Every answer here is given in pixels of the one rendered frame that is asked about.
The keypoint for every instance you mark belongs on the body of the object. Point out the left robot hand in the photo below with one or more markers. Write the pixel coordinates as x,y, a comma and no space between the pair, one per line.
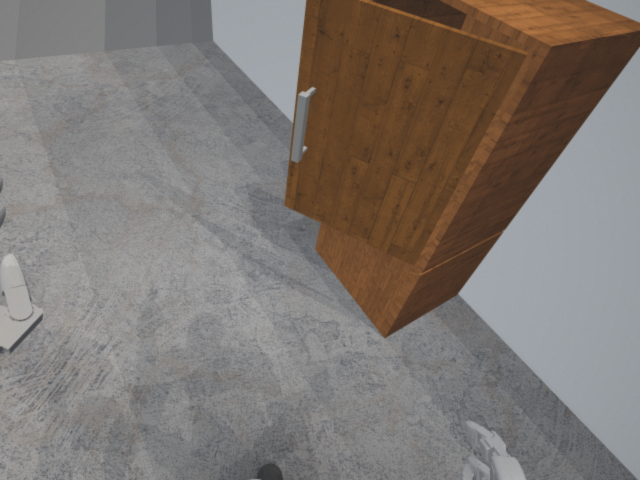
21,316

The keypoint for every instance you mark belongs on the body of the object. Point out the handle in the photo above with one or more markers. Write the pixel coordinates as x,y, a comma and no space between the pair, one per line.
298,148

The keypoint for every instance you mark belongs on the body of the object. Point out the right robot hand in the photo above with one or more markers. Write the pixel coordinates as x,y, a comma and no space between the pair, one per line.
493,449

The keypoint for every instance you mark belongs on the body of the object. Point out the cupboard door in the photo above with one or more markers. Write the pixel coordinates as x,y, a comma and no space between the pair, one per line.
401,106

